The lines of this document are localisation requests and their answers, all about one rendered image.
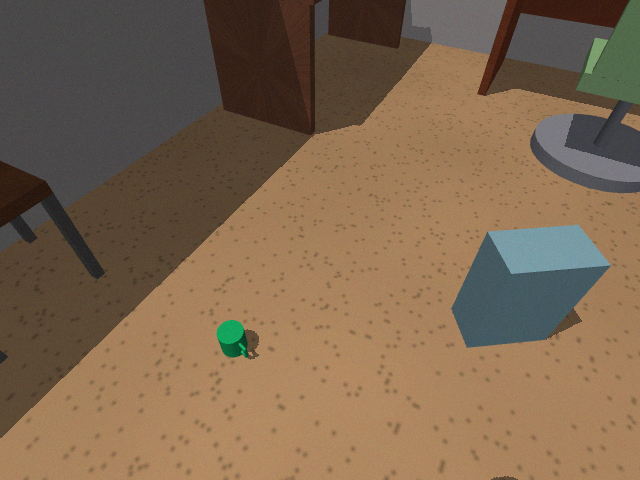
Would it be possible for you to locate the chair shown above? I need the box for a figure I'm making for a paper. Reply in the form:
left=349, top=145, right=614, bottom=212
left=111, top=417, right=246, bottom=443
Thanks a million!
left=0, top=161, right=105, bottom=364

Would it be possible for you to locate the office chair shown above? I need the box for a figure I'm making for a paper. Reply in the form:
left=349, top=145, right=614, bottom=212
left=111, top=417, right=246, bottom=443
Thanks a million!
left=530, top=0, right=640, bottom=193

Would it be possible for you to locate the desk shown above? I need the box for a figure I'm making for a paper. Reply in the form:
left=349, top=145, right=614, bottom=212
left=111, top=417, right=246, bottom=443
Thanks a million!
left=203, top=0, right=406, bottom=135
left=477, top=0, right=629, bottom=96

